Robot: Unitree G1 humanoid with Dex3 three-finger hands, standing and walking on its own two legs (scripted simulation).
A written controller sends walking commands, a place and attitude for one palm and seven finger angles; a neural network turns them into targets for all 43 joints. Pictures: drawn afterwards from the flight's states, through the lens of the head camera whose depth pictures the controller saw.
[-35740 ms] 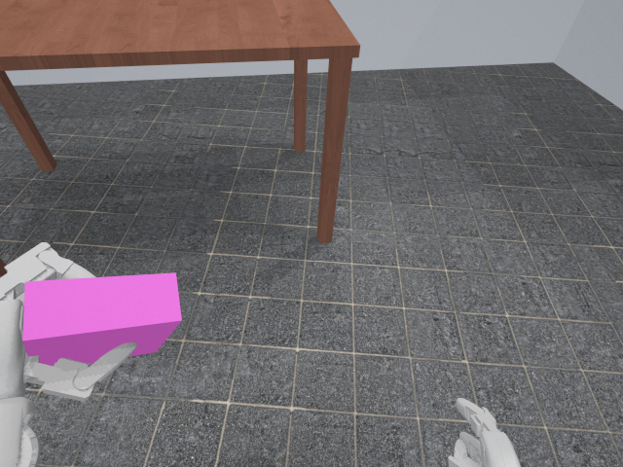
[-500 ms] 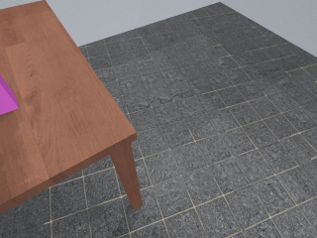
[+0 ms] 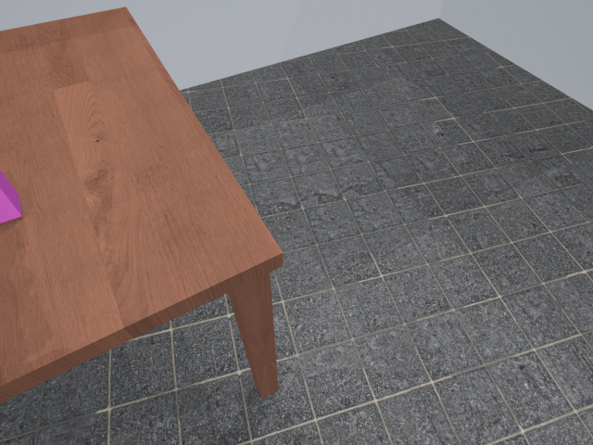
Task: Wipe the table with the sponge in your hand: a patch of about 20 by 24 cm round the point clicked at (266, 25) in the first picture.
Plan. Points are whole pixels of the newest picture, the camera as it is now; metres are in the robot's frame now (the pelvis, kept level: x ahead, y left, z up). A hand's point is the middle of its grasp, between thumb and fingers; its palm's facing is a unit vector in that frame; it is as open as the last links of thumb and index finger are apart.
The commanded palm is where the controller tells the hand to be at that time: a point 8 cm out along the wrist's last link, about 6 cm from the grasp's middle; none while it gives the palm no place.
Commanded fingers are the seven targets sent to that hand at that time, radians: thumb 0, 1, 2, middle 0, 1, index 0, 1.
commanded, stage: slide back across to the first lane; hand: left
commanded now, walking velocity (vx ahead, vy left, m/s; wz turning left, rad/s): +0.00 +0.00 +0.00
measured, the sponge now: out of the picture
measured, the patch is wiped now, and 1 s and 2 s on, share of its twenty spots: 1.00 1.00 1.00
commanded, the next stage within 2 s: wipe back along the first lane in 0.06 s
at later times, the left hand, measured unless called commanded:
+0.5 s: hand out of the picture +0.37 +0.43 +0.15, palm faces -0.08 +0.01 -1.00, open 9.3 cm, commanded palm +0.34 +0.42 +0.20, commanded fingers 0.00 0.10 1.30 -1.20 -1.60 -1.20 -1.60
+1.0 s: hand out of the picture +0.33 +0.41 +0.15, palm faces -0.04 +0.03 -1.00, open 9.3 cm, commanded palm +0.29 +0.40 +0.18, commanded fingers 0.00 0.10 1.30 -1.20 -1.60 -1.20 -1.60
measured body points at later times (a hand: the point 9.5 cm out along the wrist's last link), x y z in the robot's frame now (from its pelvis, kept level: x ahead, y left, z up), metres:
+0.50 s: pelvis -0.01 -0.01 +0.00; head +0.04 -0.01 +0.45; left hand +0.37 +0.43 +0.21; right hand +0.04 -0.29 -0.13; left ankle -0.02 +0.09 -0.74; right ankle -0.06 -0.14 -0.74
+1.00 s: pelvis -0.01 -0.01 +0.00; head +0.01 -0.02 +0.45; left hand +0.33 +0.41 +0.21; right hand +0.13 -0.28 -0.12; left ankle -0.02 +0.09 -0.74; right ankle -0.06 -0.14 -0.74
